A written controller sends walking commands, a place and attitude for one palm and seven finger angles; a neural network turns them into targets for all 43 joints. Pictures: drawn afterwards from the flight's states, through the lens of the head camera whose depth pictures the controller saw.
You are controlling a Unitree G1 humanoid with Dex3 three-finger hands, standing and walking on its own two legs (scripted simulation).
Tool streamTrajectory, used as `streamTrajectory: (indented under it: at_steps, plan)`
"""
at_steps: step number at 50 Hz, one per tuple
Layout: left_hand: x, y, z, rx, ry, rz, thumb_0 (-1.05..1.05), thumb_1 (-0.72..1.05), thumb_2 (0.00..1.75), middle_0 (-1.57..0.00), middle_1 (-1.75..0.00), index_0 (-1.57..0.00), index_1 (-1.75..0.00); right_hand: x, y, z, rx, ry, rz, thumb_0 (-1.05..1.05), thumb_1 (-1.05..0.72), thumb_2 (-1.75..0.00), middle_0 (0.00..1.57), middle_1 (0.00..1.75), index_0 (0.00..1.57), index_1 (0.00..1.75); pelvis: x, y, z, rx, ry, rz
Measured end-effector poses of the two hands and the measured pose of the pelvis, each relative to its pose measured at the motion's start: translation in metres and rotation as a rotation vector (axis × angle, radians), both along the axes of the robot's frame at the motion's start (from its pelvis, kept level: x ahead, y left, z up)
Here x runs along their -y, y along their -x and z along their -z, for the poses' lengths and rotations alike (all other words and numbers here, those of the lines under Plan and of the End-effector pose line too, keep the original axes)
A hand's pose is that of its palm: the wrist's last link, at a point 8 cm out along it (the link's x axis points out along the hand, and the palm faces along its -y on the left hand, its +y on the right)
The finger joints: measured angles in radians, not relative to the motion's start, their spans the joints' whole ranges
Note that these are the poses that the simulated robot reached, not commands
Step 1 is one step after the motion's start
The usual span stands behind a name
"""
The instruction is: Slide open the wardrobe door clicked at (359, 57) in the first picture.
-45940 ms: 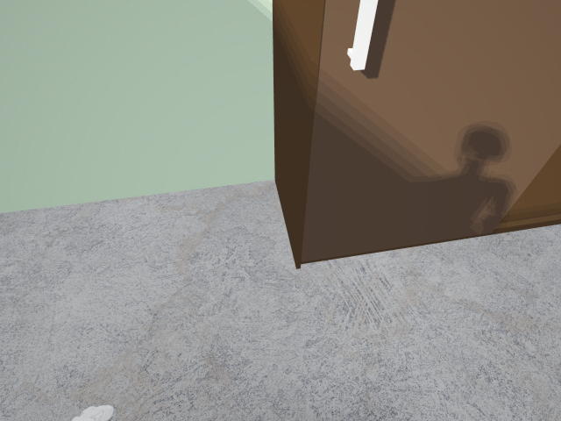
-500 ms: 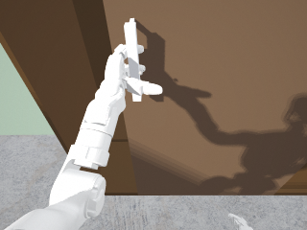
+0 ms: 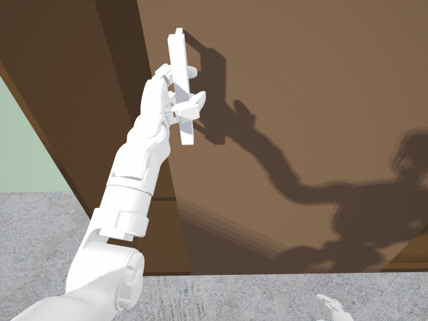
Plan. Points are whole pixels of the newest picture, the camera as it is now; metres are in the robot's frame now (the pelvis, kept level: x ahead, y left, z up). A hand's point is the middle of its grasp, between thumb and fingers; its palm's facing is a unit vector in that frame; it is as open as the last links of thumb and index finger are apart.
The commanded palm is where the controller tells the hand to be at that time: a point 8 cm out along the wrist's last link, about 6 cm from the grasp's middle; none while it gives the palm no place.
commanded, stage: grip the handle and tug to test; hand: left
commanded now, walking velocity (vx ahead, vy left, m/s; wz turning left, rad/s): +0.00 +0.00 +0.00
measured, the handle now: (184, 90) +0.47 +0.09 +0.23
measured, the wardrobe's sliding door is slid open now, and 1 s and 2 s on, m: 0.28 0.28 0.28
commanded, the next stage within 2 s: tug the door sideways, standing still in 0.82 s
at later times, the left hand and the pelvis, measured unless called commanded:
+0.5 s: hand (192, 103) +0.42 +0.06 +0.24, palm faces +0.04 -1.00 +0.00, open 6.2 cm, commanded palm +0.38 +0.11 +0.23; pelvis +0.00 +0.00 +0.00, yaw +1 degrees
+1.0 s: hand (192, 105) +0.41 +0.06 +0.23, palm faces +0.01 -1.00 +0.00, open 6.3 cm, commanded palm +0.39 +0.11 +0.23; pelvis +0.03 +0.00 +0.00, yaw +0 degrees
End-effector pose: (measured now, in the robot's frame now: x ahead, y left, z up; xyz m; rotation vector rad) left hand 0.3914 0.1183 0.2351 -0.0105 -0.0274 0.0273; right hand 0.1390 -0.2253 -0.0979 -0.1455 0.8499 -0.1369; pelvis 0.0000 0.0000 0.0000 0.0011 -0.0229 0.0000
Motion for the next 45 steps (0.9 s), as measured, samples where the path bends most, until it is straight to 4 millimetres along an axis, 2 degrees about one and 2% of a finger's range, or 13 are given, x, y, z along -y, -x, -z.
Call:
streamTrajectory:
  at_steps: [5, 19, 36, 45]
  plan:
    - [0.0, -0.001, 0.0, -0.001, 0.002, 0.003, 0.01, 0.67, 0.81, -0.34, -1.32, -0.33, -1.29, 0.002, -0.003, 0.0, -0.004, 0.002, 0.002, 0.02, -0.9, -0.9, 0.2, 0.3, 0.2, 0.3, 0.001, -0.003, 0.0, -0.001, 0.0, 0.0]
    - [0.002, -0.001, -0.001, -0.015, -0.003, -0.008, 0.01, 0.66, 0.83, -0.33, -1.34, -0.33, -1.33, 0.001, -0.013, -0.001, 0.001, 0.007, -0.022, 0.01, -0.9, -0.9, 0.2, 0.3, 0.2, 0.3, 0.004, -0.002, 0.001, -0.001, 0.0, -0.014]
    - [0.002, 0.0, 0.0, 0.01, -0.012, -0.003, 0.0, 0.7, 0.79, -0.31, -1.36, -0.28, -1.33, 0.003, -0.008, 0.0, -0.001, -0.017, 0.0, 0.02, -0.9, -0.9, 0.2, 0.3, 0.2, 0.3, 0.004, -0.006, 0.0, -0.003, -0.003, 0.002]
    - [0.002, 0.001, 0.002, 0.027, -0.013, 0.012, -0.01, 0.72, 0.76, -0.29, -1.36, -0.26, -1.32, 0.006, -0.028, -0.004, 0.016, -0.027, -0.001, 0.02, -0.9, -0.9, 0.2, 0.3, 0.2, 0.3, 0.004, -0.02, 0.0, -0.016, -0.006, 0.012]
